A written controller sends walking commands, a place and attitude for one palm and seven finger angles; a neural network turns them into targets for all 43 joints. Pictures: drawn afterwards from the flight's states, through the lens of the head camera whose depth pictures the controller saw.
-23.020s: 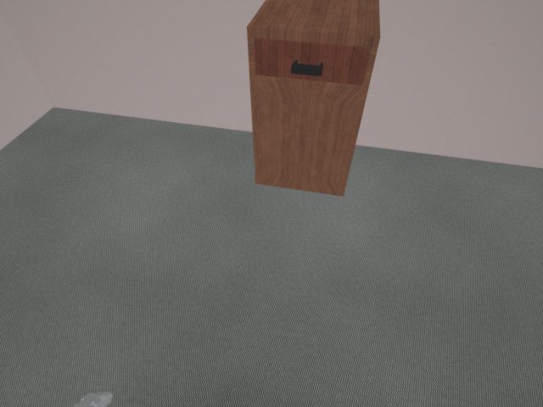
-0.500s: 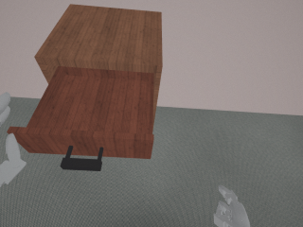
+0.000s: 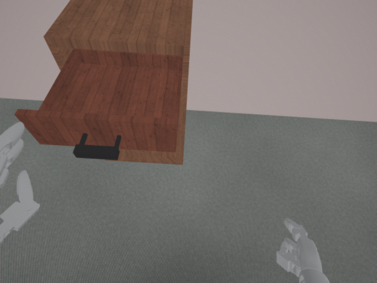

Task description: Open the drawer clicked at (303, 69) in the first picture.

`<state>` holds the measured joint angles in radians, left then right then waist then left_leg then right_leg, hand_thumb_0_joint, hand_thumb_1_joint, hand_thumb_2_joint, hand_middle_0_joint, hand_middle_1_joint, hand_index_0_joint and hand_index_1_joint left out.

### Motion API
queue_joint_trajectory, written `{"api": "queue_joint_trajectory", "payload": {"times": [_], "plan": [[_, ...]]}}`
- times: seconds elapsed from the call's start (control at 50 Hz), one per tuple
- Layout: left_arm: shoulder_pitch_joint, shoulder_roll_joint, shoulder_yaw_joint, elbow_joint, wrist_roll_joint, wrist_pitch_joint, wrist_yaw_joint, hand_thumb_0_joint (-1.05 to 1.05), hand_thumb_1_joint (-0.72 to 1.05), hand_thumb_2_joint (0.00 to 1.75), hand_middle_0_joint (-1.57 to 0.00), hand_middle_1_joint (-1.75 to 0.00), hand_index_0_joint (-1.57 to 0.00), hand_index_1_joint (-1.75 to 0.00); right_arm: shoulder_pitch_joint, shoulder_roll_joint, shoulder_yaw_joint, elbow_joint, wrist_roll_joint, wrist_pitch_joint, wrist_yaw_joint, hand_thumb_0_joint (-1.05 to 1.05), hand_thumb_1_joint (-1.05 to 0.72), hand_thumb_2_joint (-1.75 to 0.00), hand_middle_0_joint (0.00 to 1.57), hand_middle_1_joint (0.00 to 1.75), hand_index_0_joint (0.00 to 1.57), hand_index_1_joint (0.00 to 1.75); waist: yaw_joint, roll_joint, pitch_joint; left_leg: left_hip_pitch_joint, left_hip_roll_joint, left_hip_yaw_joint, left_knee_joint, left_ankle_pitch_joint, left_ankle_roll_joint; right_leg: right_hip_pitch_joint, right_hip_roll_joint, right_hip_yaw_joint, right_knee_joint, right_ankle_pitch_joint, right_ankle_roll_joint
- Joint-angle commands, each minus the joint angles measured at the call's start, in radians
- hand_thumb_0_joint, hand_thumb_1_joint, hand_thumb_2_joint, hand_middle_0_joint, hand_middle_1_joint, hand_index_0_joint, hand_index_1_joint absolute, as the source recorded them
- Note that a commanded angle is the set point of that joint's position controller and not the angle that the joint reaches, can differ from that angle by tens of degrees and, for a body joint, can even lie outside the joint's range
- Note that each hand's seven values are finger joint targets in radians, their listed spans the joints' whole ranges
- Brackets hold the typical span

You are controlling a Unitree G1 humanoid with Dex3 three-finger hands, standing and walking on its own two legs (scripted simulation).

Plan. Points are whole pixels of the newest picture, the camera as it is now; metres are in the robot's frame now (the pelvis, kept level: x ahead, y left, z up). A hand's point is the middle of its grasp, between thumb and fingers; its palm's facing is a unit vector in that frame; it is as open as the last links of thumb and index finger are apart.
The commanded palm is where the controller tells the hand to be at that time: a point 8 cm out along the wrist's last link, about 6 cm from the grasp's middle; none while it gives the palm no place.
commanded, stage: stop stepping back and stand still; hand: left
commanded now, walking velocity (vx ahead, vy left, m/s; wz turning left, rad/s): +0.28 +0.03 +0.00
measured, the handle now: (99, 145) +0.46 +0.27 -0.08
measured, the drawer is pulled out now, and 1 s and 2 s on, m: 0.30 0.30 0.30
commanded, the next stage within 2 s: let the arm hang, fingers relaxed in 0.68 s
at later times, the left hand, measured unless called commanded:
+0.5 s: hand out of the picture +0.09 +0.22 +0.17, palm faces +0.40 -0.78 -0.48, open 7.4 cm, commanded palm +0.03 +0.26 +0.18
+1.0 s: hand out of the picture +0.03 +0.19 -0.13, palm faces +0.12 -0.95 -0.27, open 7.4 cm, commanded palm none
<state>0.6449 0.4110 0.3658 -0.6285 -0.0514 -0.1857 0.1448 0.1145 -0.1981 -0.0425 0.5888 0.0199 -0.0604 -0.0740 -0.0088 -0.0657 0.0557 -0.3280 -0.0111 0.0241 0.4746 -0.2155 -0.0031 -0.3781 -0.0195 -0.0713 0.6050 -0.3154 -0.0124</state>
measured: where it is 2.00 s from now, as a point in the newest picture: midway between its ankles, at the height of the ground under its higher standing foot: outside the picture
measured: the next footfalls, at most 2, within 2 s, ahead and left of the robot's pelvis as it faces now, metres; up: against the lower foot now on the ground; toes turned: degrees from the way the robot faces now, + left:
left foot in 0.32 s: -0.05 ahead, +0.09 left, +0.00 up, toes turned +5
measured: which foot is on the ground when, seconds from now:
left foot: down 0.00-0.10, up 0.12-0.30, down 0.32-1.00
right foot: down 0.00-1.00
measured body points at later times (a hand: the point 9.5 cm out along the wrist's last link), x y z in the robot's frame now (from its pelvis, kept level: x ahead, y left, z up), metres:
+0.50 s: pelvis -0.08 -0.02 +0.00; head -0.10 -0.03 +0.45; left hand +0.06 +0.26 +0.19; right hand +0.06 -0.26 -0.09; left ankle -0.10 +0.10 -0.73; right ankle -0.01 -0.10 -0.73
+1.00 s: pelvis -0.09 -0.02 -0.01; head -0.10 -0.03 +0.44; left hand +0.02 +0.24 -0.11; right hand +0.03 -0.24 -0.14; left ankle -0.09 +0.09 -0.73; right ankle -0.02 -0.10 -0.73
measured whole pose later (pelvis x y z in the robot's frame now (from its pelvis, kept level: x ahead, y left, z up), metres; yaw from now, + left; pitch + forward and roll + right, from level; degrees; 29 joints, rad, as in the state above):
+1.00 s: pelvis -0.09 -0.02 -0.01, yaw +5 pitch -2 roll +1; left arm 0.26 0.21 0.05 0.64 0.04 0.07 0.02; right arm 0.21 -0.19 0.00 0.85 -0.03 0.00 0.01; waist -0.02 0.00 0.01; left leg -0.24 -0.03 0.02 0.59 -0.31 0.02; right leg -0.34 -0.01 -0.08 0.60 -0.22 -0.06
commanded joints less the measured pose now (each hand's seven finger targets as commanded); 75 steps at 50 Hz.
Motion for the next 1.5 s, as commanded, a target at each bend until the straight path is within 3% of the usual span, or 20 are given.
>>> {"api": "queue_joint_trajectory", "payload": {"times": [0.0, 0.06, 0.1, 0.12, 0.18, 0.26, 0.32, 0.36, 0.42, 0.46, 0.5, 0.52, 0.62, 0.7, 0.74, 0.76, 0.86, 0.98, 1.1, 1.48], "plan": [[0.114, 0.142, 0.145, -0.34, -0.005, -0.076, 0.028, 0.0, 0.9, 0.9, -0.2, -0.3, -0.2, -0.3, -0.016, -0.109, -0.02, -0.162, -0.005, -0.1, 0.018, 0.0, -0.9, -0.9, 0.2, 0.3, 0.2, 0.3, 0.009, 0.287, -0.257, 0.129, 0.257, -0.16, -0.061, 0.535, 0.107, 0.113, -0.019, 0.046, 0.026, -0.078, 0.021], [0.081, 0.154, 0.174, -0.259, -0.009, -0.061, 0.036, 0.0, 0.9, 0.9, -0.2, -0.3, -0.2, -0.3, -0.022, -0.125, -0.011, -0.173, 0.011, -0.094, 0.012, 0.0, -0.9, -0.9, 0.2, 0.3, 0.2, 0.3, 0.006, 0.1, -0.156, -0.084, 0.147, -0.087, -0.013, -0.071, 0.049, 0.271, -0.061, 0.072, -0.223, 0.088, 0.025], [0.049, 0.129, 0.147, -0.16, -0.015, -0.048, 0.039, 0.0, 0.9, 0.9, -0.2, -0.3, -0.2, -0.3, 0.02, -0.124, -0.027, -0.16, 0.018, -0.078, 0.002, 0.0, -0.9, -0.9, 0.2, 0.3, 0.2, 0.3, -0.012, -0.11, -0.107, 0.004, -0.008, -0.011, 0.352, -0.266, -0.005, -0.041, -0.269, 0.399, -0.47, -0.405, -0.084], [0.015, 0.116, 0.12, -0.135, -0.013, -0.042, 0.041, 0.0, 0.9, 0.9, -0.2, -0.3, -0.2, -0.3, 0.019, -0.119, -0.024, -0.14, 0.006, -0.067, 0.002, 0.0, -0.9, -0.9, 0.2, 0.3, 0.2, 0.3, -0.016, -0.118, -0.088, 0.008, -0.009, -0.024, 0.509, -0.222, -0.003, -0.098, -0.337, 0.444, -0.506, -0.426, -0.121], [-0.05, 0.102, 0.092, -0.075, 0.006, -0.036, 0.033, 0.0, 0.9, 0.9, -0.2, -0.3, -0.2, -0.3, -0.013, -0.103, 0.006, -0.132, -0.009, -0.059, -0.003, 0.0, -0.9, -0.9, 0.2, 0.3, 0.2, 0.3, -0.027, -0.091, -0.074, 0.027, 0.021, -0.025, 0.398, -0.209, 0.018, -0.099, -0.256, 0.243, -0.441, -0.306, -0.087], [-0.04, 0.098, 0.065, -0.126, 0.032, -0.041, 0.039, 0.0, 0.9, 0.9, -0.2, -0.3, -0.2, -0.3, -0.001, -0.114, 0.015, -0.134, -0.016, -0.096, -0.014, 0.0, -0.9, -0.9, 0.2, 0.3, 0.2, 0.3, -0.014, 0.004, -0.078, 0.126, 0.013, 0.04, -0.108, -0.203, 0.065, 0.018, -0.171, 0.186, -0.358, -0.303, -0.047], [-0.044, 0.123, 0.079, -0.238, 0.035, -0.075, 0.04, 0.0, 0.9, 0.9, -0.2, -0.3, -0.2, -0.3, 0.011, -0.157, -0.013, -0.158, -0.017, -0.12, 0.0, 0.0, -0.9, -0.9, 0.2, 0.3, 0.2, 0.3, 0.014, 0.246, -0.141, 0.105, 0.194, -0.161, -0.206, -0.065, 0.126, 0.154, -0.007, 0.042, -0.011, -0.021, 0.019], [-0.032, 0.169, 0.137, -0.23, 0.036, -0.063, 0.04, 0.0, 0.9, 0.9, -0.2, -0.3, -0.2, -0.3, -0.004, -0.112, 0.004, -0.15, -0.007, -0.12, 0.005, 0.0, -0.9, -0.9, 0.2, 0.3, 0.2, 0.3, 0.008, 0.323, -0.081, -0.08, 0.231, -0.209, -0.284, -0.396, 0.136, 0.172, -0.006, 0.024, 0.085, -0.078, 0.021], [-0.05, 0.117, 0.1, -0.13, 0.031, -0.066, 0.032, 0.0, 0.9, 0.9, -0.2, -0.3, -0.2, -0.3, 0.009, -0.131, 0.001, -0.13, -0.003, -0.123, 0.005, 0.0, -0.9, -0.9, 0.2, 0.3, 0.2, 0.3, 0.0, 0.155, 0.008, -0.202, 0.177, -0.146, -0.185, -0.353, 0.12, 0.277, -0.002, 0.026, -0.058, -0.022, 0.027], [-0.072, 0.122, 0.106, -0.089, 0.028, -0.076, 0.027, 0.0, 0.9, 0.9, -0.2, -0.3, -0.2, -0.3, 0.011, -0.135, -0.012, -0.128, -0.002, -0.121, 0.001, 0.0, -0.9, -0.9, 0.2, 0.3, 0.2, 0.3, -0.005, 0.035, 0.03, -0.17, 0.081, -0.076, -0.048, -0.353, 0.084, 0.196, -0.054, 0.183, -0.243, -0.186, -0.003], [-0.079, 0.117, 0.099, -0.054, 0.028, -0.09, 0.023, 0.0, 0.9, 0.9, -0.2, -0.3, -0.2, -0.3, 0.039, -0.126, -0.017, -0.116, -0.004, -0.111, 0.004, 0.0, -0.9, -0.9, 0.2, 0.3, 0.2, 0.3, -0.015, -0.093, -0.002, -0.08, -0.006, 0.005, 0.225, -0.292, 0.053, 0.062, -0.225, 0.456, -0.467, -0.467, -0.072], [-0.09, 0.114, 0.095, -0.06, 0.027, -0.097, 0.023, 0.0, 0.9, 0.9, -0.2, -0.3, -0.2, -0.3, 0.05, -0.121, -0.019, -0.105, -0.008, -0.104, 0.01, 0.0, -0.9, -0.9, 0.2, 0.3, 0.2, 0.3, -0.019, -0.12, -0.04, -0.054, -0.01, 0.008, 0.312, -0.251, 0.049, 0.063, -0.278, 0.485, -0.498, -0.458, -0.097], [-0.036, 0.103, 0.083, -0.104, 0.033, -0.098, 0.031, 0.0, 0.9, 0.9, -0.2, -0.3, -0.2, -0.3, 0.041, -0.106, 0.012, -0.118, -0.022, -0.095, 0.001, 0.0, -0.9, -0.9, 0.2, 0.3, 0.2, 0.3, -0.022, 0.0, -0.076, 0.126, 0.021, 0.004, -0.071, -0.196, 0.068, 0.02, -0.152, 0.211, -0.348, -0.311, -0.051], [-0.052, 0.118, 0.103, -0.174, 0.041, -0.103, 0.04, 0.0, 0.9, 0.9, -0.2, -0.3, -0.2, -0.3, 0.0, -0.114, 0.012, -0.143, -0.015, -0.106, 0.002, 0.0, -0.9, -0.9, 0.2, 0.3, 0.2, 0.3, 0.002, 0.26, -0.048, -0.126, 0.225, -0.24, -0.302, -0.414, 0.117, 0.223, -0.005, 0.07, -0.029, -0.027, 0.019], [-0.052, 0.106, 0.096, -0.146, 0.041, -0.088, 0.037, 0.0, 0.9, 0.9, -0.2, -0.3, -0.2, -0.3, 0.01, -0.113, 0.011, -0.142, -0.01, -0.11, 0.005, 0.0, -0.9, -0.9, 0.2, 0.3, 0.2, 0.3, 0.001, 0.203, -0.025, -0.162, 0.187, -0.17, -0.237, -0.302, 0.102, 0.278, -0.003, 0.064, -0.069, 0.066, 0.023], [-0.181, -0.055, -0.301, 0.71, 0.12, 0.061, -0.102, 0.0, 0.9, 0.9, -0.2, -0.3, -0.2, -0.3, -0.004, -0.225, -0.058, 0.146, -0.033, -0.173, 0.081, 0.0, -0.9, -0.9, 0.2, 0.3, 0.2, 0.3, -0.043, 0.126, 0.009, -0.088, 0.123, -0.131, -0.012, 0.052, 0.064, 0.07, -0.049, 0.067, -0.017, 0.241, -0.004], [-0.299, -0.079, -0.271, 0.925, 0.097, 0.186, -0.132, 0.0, 0.9, 0.9, -0.2, -0.3, -0.2, -0.3, 0.175, -0.107, -0.005, 0.132, -0.036, 0.018, 0.079, 0.0, -0.9, -0.9, 0.2, 0.3, 0.2, 0.3, -0.022, -0.199, -0.084, 0.033, 0.021, -0.064, 0.127, -0.006, 0.04, 0.061, -0.157, 0.191, -0.193, 0.13, -0.096], [-0.377, -0.084, -0.303, 1.314, 0.078, 0.201, -0.121, 0.0, 0.9, 0.9, -0.2, -0.3, -0.2, -0.3, 0.137, -0.098, 0.023, 0.24, -0.047, 0.052, 0.066, 0.0, -0.9, -0.9, 0.2, 0.3, 0.2, 0.3, 0.018, 0.148, 0.019, -0.018, 0.106, -0.154, -0.105, 0.007, 0.067, 0.139, -0.048, 0.16, -0.203, 0.067, -0.047], [-0.318, -0.128, -0.306, 1.551, 0.072, 0.182, -0.12, 0.0, 0.9, 0.9, -0.2, -0.3, -0.2, -0.3, 0.233, -0.044, 0.022, 0.355, -0.041, 0.057, 0.047, 0.0, -0.9, -0.9, 0.2, 0.3, 0.2, 0.3, 0.018, 0.181, -0.068, 0.049, 0.084, -0.085, -0.118, -0.077, 0.053, 0.247, -0.074, 0.177, -0.291, 0.067, -0.063], [-0.26, -0.192, -0.335, 1.75, 0.065, 0.184, -0.104, 0.0, 0.9, 0.9, -0.2, -0.3, -0.2, -0.3, 0.391, 0.025, 0.034, 0.519, -0.035, 0.064, 0.032, 0.0, -0.9, -0.9, 0.2, 0.3, 0.2, 0.3, 0.007, 0.044, 0.067, 0.062, 0.093, -0.073, -0.151, -0.085, 0.06, 0.151, -0.068, 0.157, -0.318, -0.006, -0.054]]}}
